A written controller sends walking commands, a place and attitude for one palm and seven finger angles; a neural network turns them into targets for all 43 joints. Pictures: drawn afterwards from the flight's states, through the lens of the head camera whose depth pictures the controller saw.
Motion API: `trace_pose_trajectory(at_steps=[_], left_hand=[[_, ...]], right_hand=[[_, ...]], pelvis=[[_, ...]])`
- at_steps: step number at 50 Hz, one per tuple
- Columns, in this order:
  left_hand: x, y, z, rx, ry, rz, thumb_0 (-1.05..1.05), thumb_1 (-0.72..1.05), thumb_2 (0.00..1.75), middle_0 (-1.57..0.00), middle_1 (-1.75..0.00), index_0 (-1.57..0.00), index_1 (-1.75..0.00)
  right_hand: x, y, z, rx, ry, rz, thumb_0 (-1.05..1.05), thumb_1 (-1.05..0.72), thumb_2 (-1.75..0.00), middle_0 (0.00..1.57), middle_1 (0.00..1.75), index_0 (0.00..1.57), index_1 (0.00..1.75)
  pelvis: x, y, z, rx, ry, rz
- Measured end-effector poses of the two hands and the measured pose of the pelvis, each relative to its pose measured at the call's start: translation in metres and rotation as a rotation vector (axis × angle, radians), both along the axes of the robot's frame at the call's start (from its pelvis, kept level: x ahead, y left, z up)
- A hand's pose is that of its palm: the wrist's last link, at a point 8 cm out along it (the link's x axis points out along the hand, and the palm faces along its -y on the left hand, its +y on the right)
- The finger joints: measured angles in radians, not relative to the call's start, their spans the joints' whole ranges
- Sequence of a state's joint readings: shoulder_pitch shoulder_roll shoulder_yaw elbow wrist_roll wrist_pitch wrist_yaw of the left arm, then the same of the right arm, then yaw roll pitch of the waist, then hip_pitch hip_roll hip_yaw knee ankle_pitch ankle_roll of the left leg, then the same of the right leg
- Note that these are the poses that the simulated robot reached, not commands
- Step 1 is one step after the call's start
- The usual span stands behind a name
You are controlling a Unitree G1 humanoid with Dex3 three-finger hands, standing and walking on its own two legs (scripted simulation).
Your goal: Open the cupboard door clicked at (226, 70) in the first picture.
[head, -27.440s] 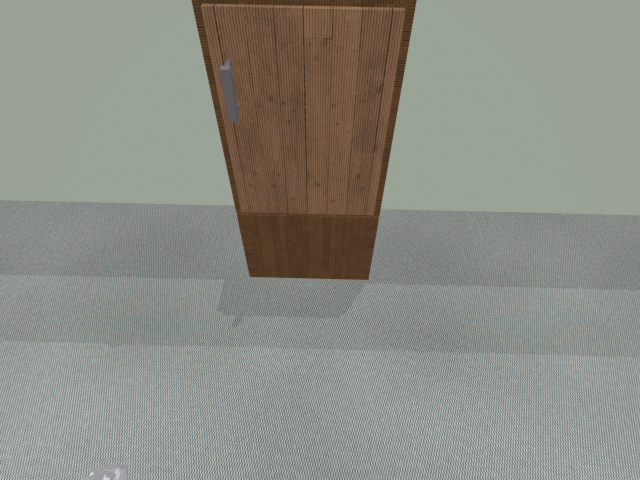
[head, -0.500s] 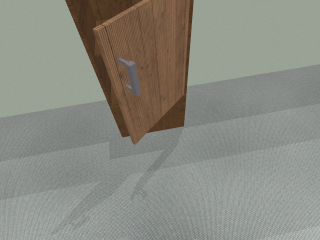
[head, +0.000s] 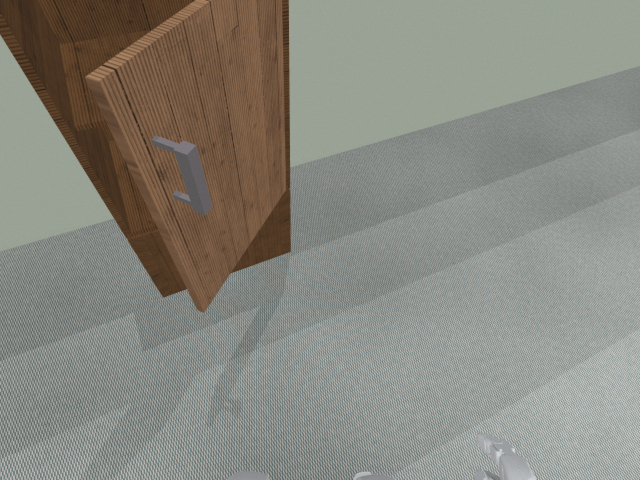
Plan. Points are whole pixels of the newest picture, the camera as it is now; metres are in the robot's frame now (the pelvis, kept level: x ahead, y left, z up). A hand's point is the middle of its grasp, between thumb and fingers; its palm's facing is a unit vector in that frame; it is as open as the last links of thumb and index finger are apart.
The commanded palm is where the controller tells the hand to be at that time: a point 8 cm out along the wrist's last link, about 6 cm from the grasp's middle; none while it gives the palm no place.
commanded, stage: walk to a spot facing it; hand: left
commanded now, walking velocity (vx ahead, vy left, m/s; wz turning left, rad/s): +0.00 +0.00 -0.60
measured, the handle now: (183, 176) +0.49 +0.26 +0.04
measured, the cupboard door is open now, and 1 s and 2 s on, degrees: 41 41 41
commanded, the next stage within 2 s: none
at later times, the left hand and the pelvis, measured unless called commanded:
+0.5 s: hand (232, 432) +0.19 +0.14 -0.15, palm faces -0.34 -0.90 -0.27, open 7.4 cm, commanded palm none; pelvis +0.02 -0.02 +0.00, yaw -20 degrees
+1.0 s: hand (301, 376) +0.27 +0.05 -0.15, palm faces -0.64 -0.74 -0.20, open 7.4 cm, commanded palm none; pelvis +0.06 -0.04 +0.00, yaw -39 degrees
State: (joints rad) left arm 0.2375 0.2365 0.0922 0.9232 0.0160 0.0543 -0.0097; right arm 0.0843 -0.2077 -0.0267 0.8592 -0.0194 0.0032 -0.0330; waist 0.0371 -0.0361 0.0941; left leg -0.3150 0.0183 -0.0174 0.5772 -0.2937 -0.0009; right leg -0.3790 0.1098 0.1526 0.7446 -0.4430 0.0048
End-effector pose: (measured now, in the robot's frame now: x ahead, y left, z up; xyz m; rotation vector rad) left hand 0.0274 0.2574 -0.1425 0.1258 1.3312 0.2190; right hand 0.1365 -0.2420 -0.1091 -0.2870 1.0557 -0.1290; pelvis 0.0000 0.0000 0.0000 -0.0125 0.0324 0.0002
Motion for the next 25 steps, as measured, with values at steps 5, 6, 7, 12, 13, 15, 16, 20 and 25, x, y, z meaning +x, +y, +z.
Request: trace_pose_trajectory(at_steps=[5,6,7,12,13,15,16,20,25], left_hand=[[0.04,0.014,0.007,-0.002,-0.04,-0.087,0.0,0.91,0.9,-0.2,-0.3,-0.2,-0.3],[0.049,0.014,0.009,-0.002,-0.046,-0.107,0.0,0.91,0.9,-0.2,-0.3,-0.2,-0.3],[0.058,0.013,0.012,-0.002,-0.052,-0.128,0.0,0.91,0.9,-0.2,-0.3,-0.2,-0.3],[0.105,-0.005,0.019,0.007,-0.082,-0.259,0.0,0.91,0.9,-0.2,-0.3,-0.2,-0.3],[0.115,-0.012,0.02,0.011,-0.09,-0.286,0.0,0.91,0.9,-0.2,-0.3,-0.2,-0.3],[0.134,-0.026,0.021,0.021,-0.117,-0.338,0.0,0.91,0.9,-0.2,-0.3,-0.2,-0.3],[0.144,-0.033,0.02,0.03,-0.139,-0.365,0.0,0.91,0.9,-0.2,-0.3,-0.2,-0.3],[0.163,-0.056,0.023,0.052,-0.172,-0.433,0.0,0.91,0.9,-0.2,-0.3,-0.2,-0.3],[0.167,-0.072,0.024,0.035,-0.141,-0.483,0.0,0.9,0.9,-0.2,-0.3,-0.2,-0.3]], right_hand=[[-0.052,0.002,0.004,-0.014,0.111,-0.061,0.0,-0.91,-0.9,0.2,0.3,0.21,0.3],[-0.063,0.001,0.004,-0.012,0.13,-0.083,0.01,-0.91,-0.9,0.2,0.3,0.21,0.3],[-0.074,0.0,0.003,-0.008,0.148,-0.107,0.01,-0.91,-0.9,0.2,0.3,0.21,0.3],[-0.126,-0.011,-0.005,0.019,0.219,-0.239,0.01,-0.91,-0.9,0.21,0.3,0.21,0.3],[-0.136,-0.014,-0.009,0.026,0.232,-0.265,0.01,-0.91,-0.9,0.21,0.3,0.21,0.3],[-0.155,-0.022,-0.017,0.042,0.257,-0.314,0.01,-0.91,-0.9,0.21,0.3,0.21,0.3],[-0.164,-0.027,-0.024,0.051,0.267,-0.338,0.01,-0.91,-0.9,0.21,0.3,0.21,0.3],[-0.183,-0.04,-0.033,0.058,0.306,-0.425,0.01,-0.91,-0.9,0.2,0.3,0.21,0.3],[-0.171,-0.043,-0.02,0.058,0.235,-0.489,0.01,-0.91,-0.9,0.2,0.3,0.2,0.3]], pelvis=[[0.001,0.006,0.009,-0.011,-0.01,-0.066],[0.002,0.006,0.01,-0.015,-0.011,-0.081],[0.003,0.007,0.011,-0.019,-0.011,-0.095],[0.007,0.002,0.011,-0.021,-0.009,-0.173],[0.007,-0.001,0.009,-0.018,-0.008,-0.188],[0.009,-0.008,0.004,-0.01,-0.007,-0.216],[0.011,-0.013,-0.001,0.003,-0.005,-0.228],[0.01,-0.018,-0.004,0.004,-0.011,-0.286],[0.015,-0.019,0.004,0.018,-0.02,-0.351]])
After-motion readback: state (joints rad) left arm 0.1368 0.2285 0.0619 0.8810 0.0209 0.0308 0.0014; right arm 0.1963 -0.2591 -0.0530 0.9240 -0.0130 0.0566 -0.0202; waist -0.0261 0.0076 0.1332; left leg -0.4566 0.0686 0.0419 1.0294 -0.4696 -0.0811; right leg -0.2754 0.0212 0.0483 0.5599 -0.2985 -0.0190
